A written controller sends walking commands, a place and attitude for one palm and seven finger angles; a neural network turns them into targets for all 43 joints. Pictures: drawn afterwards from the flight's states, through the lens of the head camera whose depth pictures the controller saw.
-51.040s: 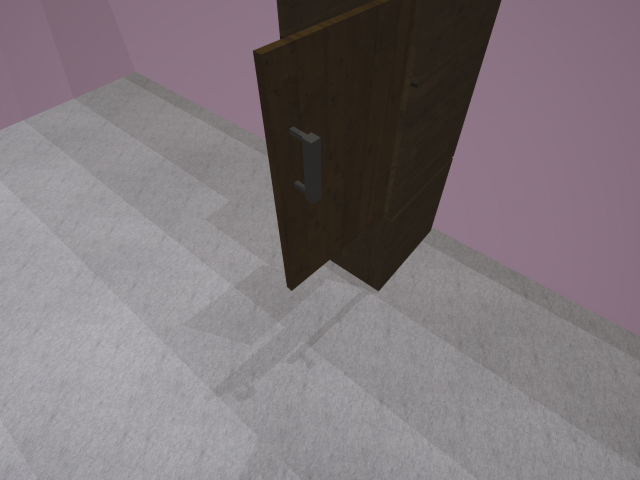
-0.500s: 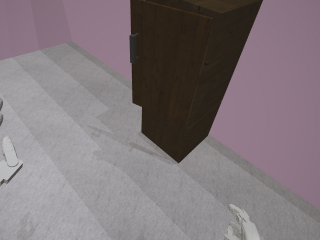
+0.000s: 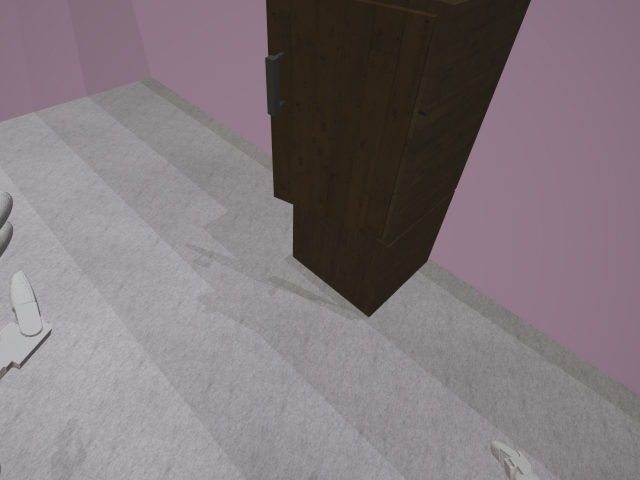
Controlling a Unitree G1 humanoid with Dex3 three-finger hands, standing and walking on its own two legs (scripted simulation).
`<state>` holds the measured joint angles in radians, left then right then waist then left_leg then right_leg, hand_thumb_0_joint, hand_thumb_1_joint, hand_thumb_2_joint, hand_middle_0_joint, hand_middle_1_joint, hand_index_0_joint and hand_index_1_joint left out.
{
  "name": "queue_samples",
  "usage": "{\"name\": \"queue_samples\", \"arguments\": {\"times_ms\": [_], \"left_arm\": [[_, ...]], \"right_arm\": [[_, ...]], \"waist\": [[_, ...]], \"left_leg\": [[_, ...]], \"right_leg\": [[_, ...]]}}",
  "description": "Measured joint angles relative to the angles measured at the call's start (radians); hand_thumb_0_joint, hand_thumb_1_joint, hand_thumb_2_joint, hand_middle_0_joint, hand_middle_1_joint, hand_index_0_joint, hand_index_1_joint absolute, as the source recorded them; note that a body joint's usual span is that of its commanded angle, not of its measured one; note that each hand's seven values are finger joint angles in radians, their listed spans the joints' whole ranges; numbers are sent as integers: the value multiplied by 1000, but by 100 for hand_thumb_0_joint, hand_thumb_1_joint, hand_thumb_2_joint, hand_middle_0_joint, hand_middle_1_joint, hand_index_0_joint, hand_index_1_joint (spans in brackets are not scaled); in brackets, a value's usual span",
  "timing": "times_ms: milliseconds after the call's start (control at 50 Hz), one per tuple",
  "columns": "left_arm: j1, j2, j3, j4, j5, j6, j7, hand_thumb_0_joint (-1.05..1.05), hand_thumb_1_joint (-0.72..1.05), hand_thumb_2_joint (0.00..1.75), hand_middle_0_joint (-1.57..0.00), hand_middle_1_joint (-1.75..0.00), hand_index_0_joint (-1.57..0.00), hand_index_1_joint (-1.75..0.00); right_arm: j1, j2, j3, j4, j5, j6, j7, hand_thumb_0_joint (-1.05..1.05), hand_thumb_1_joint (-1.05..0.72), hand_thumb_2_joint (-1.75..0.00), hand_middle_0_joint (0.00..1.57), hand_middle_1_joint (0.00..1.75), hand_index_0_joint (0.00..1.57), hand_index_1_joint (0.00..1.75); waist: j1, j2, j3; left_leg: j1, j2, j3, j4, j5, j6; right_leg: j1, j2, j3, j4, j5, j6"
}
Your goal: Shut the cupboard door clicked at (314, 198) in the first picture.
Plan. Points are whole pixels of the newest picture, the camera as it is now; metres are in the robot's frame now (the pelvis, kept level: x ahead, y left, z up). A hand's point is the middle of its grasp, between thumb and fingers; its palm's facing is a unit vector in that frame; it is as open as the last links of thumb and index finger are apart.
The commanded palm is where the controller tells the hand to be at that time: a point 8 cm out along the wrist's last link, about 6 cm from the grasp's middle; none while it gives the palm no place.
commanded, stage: stop stepping back and stand still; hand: left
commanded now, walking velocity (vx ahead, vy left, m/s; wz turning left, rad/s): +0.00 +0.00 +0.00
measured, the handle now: (277, 83) +0.95 +0.15 +0.06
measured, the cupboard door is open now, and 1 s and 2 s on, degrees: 16 16 16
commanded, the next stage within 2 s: let the arm hang, fingers relaxed in 1.16 s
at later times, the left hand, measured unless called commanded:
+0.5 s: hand (34, 304) +0.22 +0.28 +0.18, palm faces +0.38 -0.81 -0.45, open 7.4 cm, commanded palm +0.16 +0.32 +0.19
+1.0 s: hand out of the picture +0.16 +0.31 +0.18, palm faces +0.45 -0.78 -0.43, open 7.4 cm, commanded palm +0.10 +0.34 +0.19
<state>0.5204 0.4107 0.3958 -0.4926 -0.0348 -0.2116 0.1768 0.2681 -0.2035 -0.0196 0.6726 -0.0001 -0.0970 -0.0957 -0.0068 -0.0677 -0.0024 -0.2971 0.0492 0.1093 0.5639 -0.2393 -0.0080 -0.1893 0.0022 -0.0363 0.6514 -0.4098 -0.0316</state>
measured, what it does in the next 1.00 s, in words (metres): shifts its weight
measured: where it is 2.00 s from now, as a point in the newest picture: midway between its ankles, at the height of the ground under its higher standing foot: outside the picture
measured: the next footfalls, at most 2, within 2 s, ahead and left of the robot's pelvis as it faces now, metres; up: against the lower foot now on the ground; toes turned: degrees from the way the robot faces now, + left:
none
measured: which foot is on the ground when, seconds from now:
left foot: down 0.00-1.00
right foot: down 0.00-1.00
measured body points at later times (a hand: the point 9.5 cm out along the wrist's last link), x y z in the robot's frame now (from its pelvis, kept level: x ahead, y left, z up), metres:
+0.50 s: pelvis +0.02 +0.02 +0.01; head +0.02 +0.04 +0.46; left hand +0.20 +0.32 +0.20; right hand +0.18 -0.22 -0.06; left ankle +0.04 +0.14 -0.73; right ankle -0.06 -0.08 -0.73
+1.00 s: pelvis -0.04 +0.04 +0.01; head -0.04 +0.05 +0.46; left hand +0.13 +0.35 +0.20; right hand +0.11 -0.18 -0.08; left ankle +0.04 +0.14 -0.73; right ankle -0.06 -0.08 -0.73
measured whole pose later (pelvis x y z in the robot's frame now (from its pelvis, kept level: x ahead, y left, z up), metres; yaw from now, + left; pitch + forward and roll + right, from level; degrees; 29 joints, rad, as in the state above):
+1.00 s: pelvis -0.04 +0.04 +0.01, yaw +0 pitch +0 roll -2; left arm 0.54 0.39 0.40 -0.47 -0.04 -0.17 0.17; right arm 0.25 -0.17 0.03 0.63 0.01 -0.08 -0.09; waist 0.00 0.01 -0.02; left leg -0.33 0.04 0.10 0.47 -0.14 0.03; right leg -0.17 0.00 -0.06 0.44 -0.26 0.01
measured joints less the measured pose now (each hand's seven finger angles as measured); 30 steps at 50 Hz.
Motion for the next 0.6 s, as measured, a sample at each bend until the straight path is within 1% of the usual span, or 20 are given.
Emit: {"name": "queue_samples", "arguments": {"times_ms": [40,60,100,140,180,220,280,340,400,500,600], "left_arm": [[15,36,32,-18,-1,-3,-3,1,89,90,-21,-30,-21,-31],[17,51,46,-24,-1,-2,-5,1,89,90,-21,-30,-21,-31],[10,64,66,-27,-3,-5,-8,1,89,90,-21,-30,-21,-31],[12,62,74,-28,-9,-12,-6,1,89,90,-21,-30,-21,-31],[19,50,69,-23,-13,-12,-4,1,89,90,-21,-30,-21,-31],[30,35,52,-7,-14,-3,-5,1,89,90,-21,-30,-21,-31],[39,12,23,20,-16,27,-13,1,89,90,-21,-30,-21,-31],[41,2,2,27,-16,54,-19,1,89,90,-21,-30,-21,-31],[44,14,-1,-5,-16,65,-20,1,89,90,-21,-30,-21,-31],[59,46,30,-57,-19,42,-15,1,89,90,-21,-30,-21,-31],[65,54,44,-38,-26,29,-14,1,89,90,-21,-30,-21,-31]], "right_arm": [[-31,25,14,-20,-5,-10,6,1,-91,-90,20,30,20,30],[-42,35,22,-30,-4,-14,9,1,-91,-90,20,30,20,30],[-63,44,37,-43,1,-21,17,1,-91,-90,20,30,20,30],[-77,48,45,-54,7,-16,30,1,-91,-90,20,30,20,30],[-87,47,49,-57,14,1,41,1,-91,-90,20,30,20,30],[-90,44,51,-57,18,22,44,1,-90,-90,20,30,21,30],[-88,36,49,-57,20,47,37,1,-90,-90,20,30,21,30],[-82,27,45,-63,20,59,28,1,-91,-90,20,30,21,30],[-72,24,42,-73,21,61,22,1,-91,-90,20,30,21,30],[-68,18,36,-89,21,58,19,1,-91,-90,20,30,20,30],[-59,10,30,-87,22,61,18,1,-91,-90,20,30,20,30]], "waist": [[-2,-7,4],[-1,-3,2],[2,23,1],[6,49,-5],[13,58,-12],[16,57,-19],[17,48,-22],[11,45,-17],[3,28,-16],[-12,11,-23],[-21,38,-29]], "left_leg": [[-4,0,8,4,-7,-8],[-10,4,8,4,-10,-10],[-23,19,-2,8,-14,-13],[-34,31,-8,9,-15,-15],[-39,31,-9,10,-15,-12],[-26,22,-4,-9,-18,-10],[-2,10,5,-41,-15,-6],[10,13,2,-49,-11,-1],[10,14,-2,-46,-11,0],[-12,13,4,-25,-11,5],[-23,16,6,-29,9,15]], "right_leg": [[-7,-4,2,5,-17,13],[0,-2,-3,-19,-23,15],[15,16,-14,-76,-6,-15],[19,30,-18,-110,17,-23],[20,30,-13,-125,23,-17],[24,23,-5,-131,21,-9],[26,10,2,-122,27,8],[29,13,-2,-113,51,20],[40,15,-5,-129,56,20],[45,14,2,-166,43,12],[37,16,4,-178,72,20]]}}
